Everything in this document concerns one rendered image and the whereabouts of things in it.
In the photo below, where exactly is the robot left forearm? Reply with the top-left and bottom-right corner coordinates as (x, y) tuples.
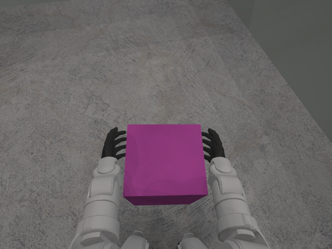
(69, 157), (122, 249)

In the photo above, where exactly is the robot right forearm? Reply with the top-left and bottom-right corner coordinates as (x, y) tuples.
(207, 157), (271, 249)

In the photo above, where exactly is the right robot upper arm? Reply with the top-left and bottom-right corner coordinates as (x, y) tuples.
(219, 239), (270, 249)

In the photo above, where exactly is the right robot hand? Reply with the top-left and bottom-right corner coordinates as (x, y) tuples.
(201, 128), (225, 163)

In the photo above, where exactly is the left robot hand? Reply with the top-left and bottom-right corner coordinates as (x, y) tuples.
(101, 127), (127, 160)

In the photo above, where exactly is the carton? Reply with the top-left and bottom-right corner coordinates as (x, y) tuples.
(123, 124), (208, 205)

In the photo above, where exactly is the robot right thigh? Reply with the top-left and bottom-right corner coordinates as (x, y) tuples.
(177, 237), (207, 249)

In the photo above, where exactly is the left robot shin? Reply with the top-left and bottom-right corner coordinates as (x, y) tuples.
(131, 231), (144, 238)

